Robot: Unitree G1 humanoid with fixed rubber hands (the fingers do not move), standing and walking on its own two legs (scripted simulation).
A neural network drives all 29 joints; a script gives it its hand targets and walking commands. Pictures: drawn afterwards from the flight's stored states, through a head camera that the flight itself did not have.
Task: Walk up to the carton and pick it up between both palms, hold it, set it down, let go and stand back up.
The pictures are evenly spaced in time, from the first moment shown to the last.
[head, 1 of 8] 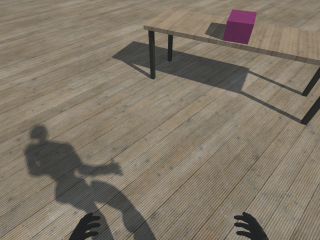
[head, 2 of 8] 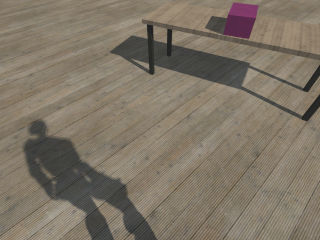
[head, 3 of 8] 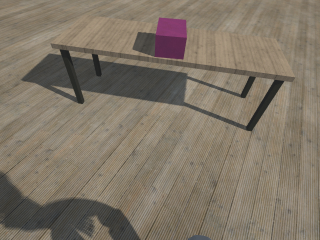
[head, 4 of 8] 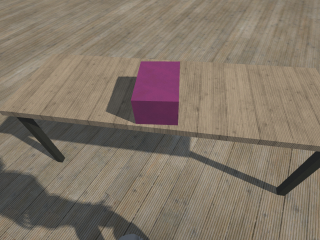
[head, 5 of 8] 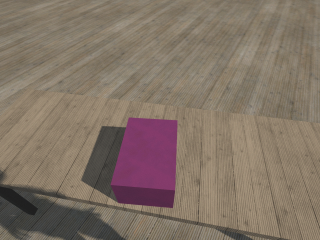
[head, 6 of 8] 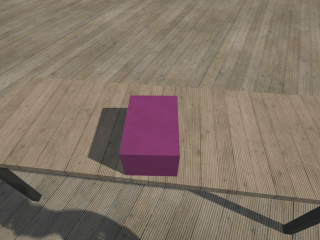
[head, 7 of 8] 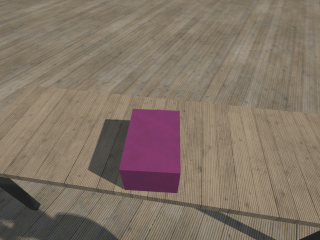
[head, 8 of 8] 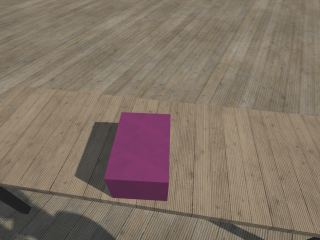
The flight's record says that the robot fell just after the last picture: no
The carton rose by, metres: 0.00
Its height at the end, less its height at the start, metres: +0.00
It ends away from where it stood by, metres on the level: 0.00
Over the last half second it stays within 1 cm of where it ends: yes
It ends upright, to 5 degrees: yes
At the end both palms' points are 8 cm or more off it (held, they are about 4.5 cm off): yes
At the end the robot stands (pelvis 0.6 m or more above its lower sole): yes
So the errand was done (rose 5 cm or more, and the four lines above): no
